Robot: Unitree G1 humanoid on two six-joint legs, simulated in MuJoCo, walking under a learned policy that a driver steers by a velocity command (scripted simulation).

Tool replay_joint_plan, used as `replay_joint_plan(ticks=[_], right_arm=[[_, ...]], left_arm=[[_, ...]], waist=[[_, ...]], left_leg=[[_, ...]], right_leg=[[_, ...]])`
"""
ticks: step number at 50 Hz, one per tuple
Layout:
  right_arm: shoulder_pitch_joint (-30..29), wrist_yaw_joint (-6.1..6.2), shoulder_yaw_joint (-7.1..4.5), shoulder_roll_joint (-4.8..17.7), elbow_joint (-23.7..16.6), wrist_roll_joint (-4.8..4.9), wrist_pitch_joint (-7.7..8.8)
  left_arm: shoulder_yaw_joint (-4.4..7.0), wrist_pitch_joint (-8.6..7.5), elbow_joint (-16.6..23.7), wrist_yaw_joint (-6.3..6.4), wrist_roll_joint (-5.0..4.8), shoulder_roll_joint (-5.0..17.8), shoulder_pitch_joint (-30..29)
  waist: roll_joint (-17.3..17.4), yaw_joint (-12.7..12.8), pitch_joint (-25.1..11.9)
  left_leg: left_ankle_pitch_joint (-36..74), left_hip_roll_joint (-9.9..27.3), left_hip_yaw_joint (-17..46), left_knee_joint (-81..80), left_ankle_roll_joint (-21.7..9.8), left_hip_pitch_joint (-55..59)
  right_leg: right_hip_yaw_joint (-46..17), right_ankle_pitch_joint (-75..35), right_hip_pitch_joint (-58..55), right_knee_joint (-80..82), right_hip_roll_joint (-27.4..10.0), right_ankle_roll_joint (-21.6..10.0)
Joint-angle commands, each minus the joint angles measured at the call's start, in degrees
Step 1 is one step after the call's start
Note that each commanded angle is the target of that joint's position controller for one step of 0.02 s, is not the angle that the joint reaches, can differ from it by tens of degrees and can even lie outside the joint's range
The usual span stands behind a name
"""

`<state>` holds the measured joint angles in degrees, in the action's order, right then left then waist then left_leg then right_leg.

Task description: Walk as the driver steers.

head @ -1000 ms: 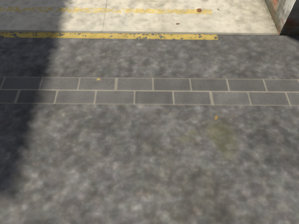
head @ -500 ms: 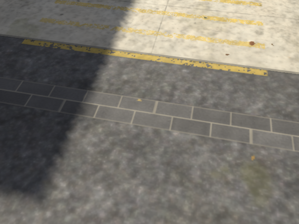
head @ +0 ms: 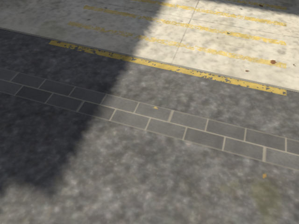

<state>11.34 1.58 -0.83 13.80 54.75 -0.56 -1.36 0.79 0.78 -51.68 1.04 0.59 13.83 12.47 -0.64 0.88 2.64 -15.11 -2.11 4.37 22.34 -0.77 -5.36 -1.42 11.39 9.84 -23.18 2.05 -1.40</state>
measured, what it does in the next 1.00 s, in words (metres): walks ahead: left foot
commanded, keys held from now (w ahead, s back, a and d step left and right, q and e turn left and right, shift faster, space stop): no key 0.32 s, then w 0.14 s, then no key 0.40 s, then w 0.14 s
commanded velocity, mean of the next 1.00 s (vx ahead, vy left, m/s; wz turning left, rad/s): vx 0.08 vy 0.00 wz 0.01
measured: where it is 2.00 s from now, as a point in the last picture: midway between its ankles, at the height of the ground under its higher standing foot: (146, 196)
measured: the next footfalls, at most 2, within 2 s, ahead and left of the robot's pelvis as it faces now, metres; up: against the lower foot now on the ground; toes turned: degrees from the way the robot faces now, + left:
left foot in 0.88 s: +0.18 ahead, +0.09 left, +0.00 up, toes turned +3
right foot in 1.56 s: +0.54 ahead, -0.05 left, +0.00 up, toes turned -4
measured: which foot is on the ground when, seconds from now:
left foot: down 0.00-0.58, up 0.60-0.86, down 0.88-1.00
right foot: down 0.00-1.00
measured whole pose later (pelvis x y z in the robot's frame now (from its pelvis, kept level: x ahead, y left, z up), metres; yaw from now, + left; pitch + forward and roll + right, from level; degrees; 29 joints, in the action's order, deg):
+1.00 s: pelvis +0.11 -0.02 -0.01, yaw +0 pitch -2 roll +0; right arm 14.8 1.3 0.3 9.2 64.5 -1.5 -0.1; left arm -0.2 -1.2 -62.7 1.8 0.7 8.9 21.1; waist -0.5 0.9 0.6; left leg -21.4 0.2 -0.3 34.7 -3.0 -12.7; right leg 2.6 22.2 4.2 -27.8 3.8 -4.9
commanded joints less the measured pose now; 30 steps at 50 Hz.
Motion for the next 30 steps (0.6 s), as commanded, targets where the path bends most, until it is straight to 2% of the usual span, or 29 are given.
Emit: replay_joint_plan(ticks=[1,7,16,17,19,20,21,22,23,25,27,28,29,30], right_arm=[[1.1,0.54,-0.91,6.9,0.4,0.09,1.15],[0.9,0.65,-0.27,6.1,3.5,0.1,1.3],[2.4,0.66,0.41,4.9,7.0,0.13,1.57],[3.3,0.66,0.4,4.9,7.4,0.07,1.52],[4.7,0.59,-0.7,7.4,7.6,0.05,0.9],[6.1,0.44,-1.12,8.0,7.6,-0.09,0.59],[7.9,0.36,-1.65,8.9,7.9,-0.2,0.5],[8.5,0.38,-2.03,8.9,8.1,-0.25,0.56],[8.7,0.26,-2.12,8.2,8.0,-0.36,0.87],[7.4,0.3,-1.93,6.7,7.7,-0.77,1.69],[5.2,0.35,-1.73,6.0,7.7,-0.27,2.12],[5.4,0.33,-1.32,4.6,7.8,-0.25,2.23],[6.0,0.28,-0.74,2.6,7.7,-0.43,2.54],[7.3,0.32,0.2,-0.5,6.6,-0.09,2.56]], left_arm=[[1.59,-0.37,0.4,0.04,0.03,6.6,0.6],[1.12,-0.16,-4.1,0.2,0.06,5.5,1.2],[0.39,-0.32,-8.7,0.44,0.02,4.6,2.5],[0.3,-0.28,-9.1,0.43,0.08,4.3,3.0],[0.68,-0.03,-8.8,0.26,0.49,4.9,2.8],[0.75,0.1,-8.1,0.0,0.88,4.8,1.5],[0.42,-0.05,-7.3,-0.35,1.37,3.1,0.4],[0.18,-0.42,-6.6,-0.63,1.72,2.1,-0.1],[0.24,-1.0,-5.9,-0.8,1.76,2.2,-0.9],[0.25,-2.24,-6.0,-0.84,1.26,1.9,0.3],[-0.01,-3.23,-7.5,-0.44,0.52,0.0,5.6],[0.28,-3.38,-8.9,0.05,0.29,0.3,8.4],[0.8,-3.65,-9.6,0.59,0.76,2.5,11.1],[1.78,-3.76,-9.4,0.93,0.66,7.8,13.5]], waist=[[4.5,-0.2,-0.7],[2.1,-0.2,1.1],[1.0,-0.2,0.9],[1.4,-0.4,-0.4],[4.2,-1.0,1.0],[5.5,-2.0,3.3],[8.2,-2.8,5.4],[9.9,-2.9,6.9],[9.5,-3.0,7.7],[6.5,-1.7,7.0],[6.7,1.4,5.3],[5.2,2.5,4.3],[1.1,2.6,3.0],[-8.9,2.0,0.7]], left_leg=[[10.6,6.3,5.6,-4.8,-2.0,-3.0],[5.5,6.4,6.0,-6.5,-2.5,-4.9],[4.2,5.9,5.6,-6.8,-2.8,-5.5],[-1.5,5.6,5.8,-7.6,-3.1,-5.2],[-19.7,5.4,8.1,-8.3,-5.5,-6.8],[-28.1,7.1,11.4,-10.2,-7.3,-7.3],[-33.2,10.7,16.4,-12.9,-9.6,-7.2],[-34.5,14.6,20.6,-15.3,-11.6,-7.1],[-32.1,16.8,22.6,-16.6,-12.9,-7.5],[-16.7,15.5,18.1,-14.1,-12.3,-4.7],[-2.4,11.8,10.9,-7.3,-9.6,-9.1],[2.9,9.4,8.1,-2.9,-7.5,-11.5],[2.8,6.5,4.6,3.0,-4.9,-14.6],[-6.7,0.0,-1.9,12.6,-2.4,-20.7]], right_leg=[[-5.5,-8.5,-2.6,3.1,-5.8,-1.3],[-5.4,-5.1,-2.1,4.4,-5.5,-0.5],[-5.5,-4.3,-1.8,4.5,-5.9,-0.3],[-4.9,0.2,-2.0,4.1,-5.1,-0.4],[-2.0,14.4,2.4,-1.4,-1.5,-1.3],[-1.0,18.9,7.4,-4.8,-0.2,-1.8],[1.4,18.0,10.9,-9.6,0.8,-1.6],[3.2,14.3,13.8,-14.8,-0.1,-1.6],[2.9,12.4,15.3,-18.0,-1.8,-1.7],[2.3,13.1,15.8,-17.5,-3.0,-1.9],[4.6,6.6,4.1,-6.3,-1.7,-2.6],[4.6,3.2,-2.4,-1.0,-0.2,-2.3],[-1.9,0.4,-8.1,3.3,-4.6,-2.1],[-16.5,-0.9,-12.3,8.7,-14.6,-4.4]])
Keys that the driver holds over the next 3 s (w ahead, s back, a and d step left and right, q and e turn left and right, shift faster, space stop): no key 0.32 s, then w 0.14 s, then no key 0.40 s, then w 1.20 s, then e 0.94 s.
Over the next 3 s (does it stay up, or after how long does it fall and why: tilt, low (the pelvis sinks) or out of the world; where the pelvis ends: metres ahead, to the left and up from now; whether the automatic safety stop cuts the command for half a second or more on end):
stays up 0.81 0.03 0.00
